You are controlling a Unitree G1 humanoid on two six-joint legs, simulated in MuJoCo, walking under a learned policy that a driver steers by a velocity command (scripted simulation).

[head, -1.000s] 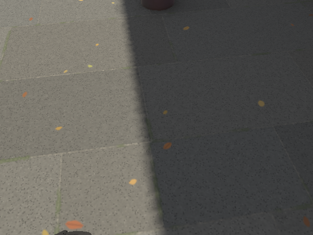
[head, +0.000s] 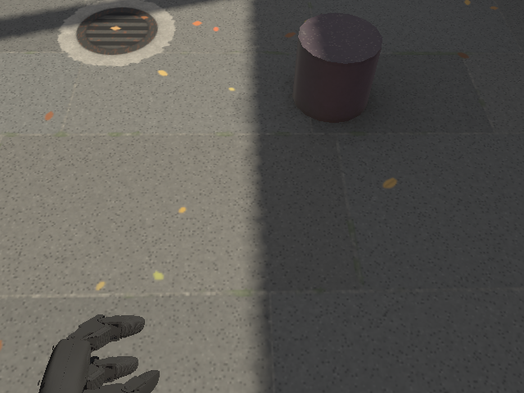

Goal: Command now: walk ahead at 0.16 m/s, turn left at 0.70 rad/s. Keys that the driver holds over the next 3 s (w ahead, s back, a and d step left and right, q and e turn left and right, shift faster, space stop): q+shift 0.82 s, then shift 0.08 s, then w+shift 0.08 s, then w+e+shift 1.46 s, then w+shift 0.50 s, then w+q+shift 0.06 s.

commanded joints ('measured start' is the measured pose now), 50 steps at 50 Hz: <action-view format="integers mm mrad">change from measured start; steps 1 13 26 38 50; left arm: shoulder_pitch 247 90 33 65 258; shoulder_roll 178 155 155 125 192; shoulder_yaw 59 72 106 94 106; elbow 9 -30 -56 -49 -30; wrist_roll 29 23 -1 -9 -4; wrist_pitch -18 46 70 44 14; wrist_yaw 11 43 36 9 -12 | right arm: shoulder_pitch -136 -86 -132 -157 -176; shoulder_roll -104 -78 -298 -222 -194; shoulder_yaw -28 -39 -109 -88 -49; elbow -131 -267 -343 -428 -443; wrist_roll -10 -13 -53 -21 -30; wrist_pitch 7 107 48 85 49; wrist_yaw -17 -13 5 -36 -4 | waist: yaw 181 73 99 94 120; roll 91 -76 190 208 -156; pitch -217 -202 -99 -168 -52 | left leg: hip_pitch -136 -407 -31 -14 -639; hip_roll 107 219 378 242 59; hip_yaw -182 57 -401 -455 -141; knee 267 621 -190 -72 624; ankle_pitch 450 -5 213 281 -97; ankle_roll -8 -141 176 119 -54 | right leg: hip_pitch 431 301 -280 -69 427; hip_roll -74 -334 -49 58 -337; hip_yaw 24 -53 -20 43 516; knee -92 -216 673 309 -299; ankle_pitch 248 4 -501 -343 -866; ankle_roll -61 -269 2 49 -235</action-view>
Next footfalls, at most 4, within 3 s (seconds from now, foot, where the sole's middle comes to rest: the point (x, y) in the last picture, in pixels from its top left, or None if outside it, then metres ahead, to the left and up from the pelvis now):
0.02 right None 0.22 -0.11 -0.77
0.44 left None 0.07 0.14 -0.77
0.92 right None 0.22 0.00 -0.77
1.28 left None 0.07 0.23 -0.77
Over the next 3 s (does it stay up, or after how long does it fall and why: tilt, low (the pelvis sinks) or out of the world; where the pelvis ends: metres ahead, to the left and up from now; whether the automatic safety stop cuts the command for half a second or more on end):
stays up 1.51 0.16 -0.02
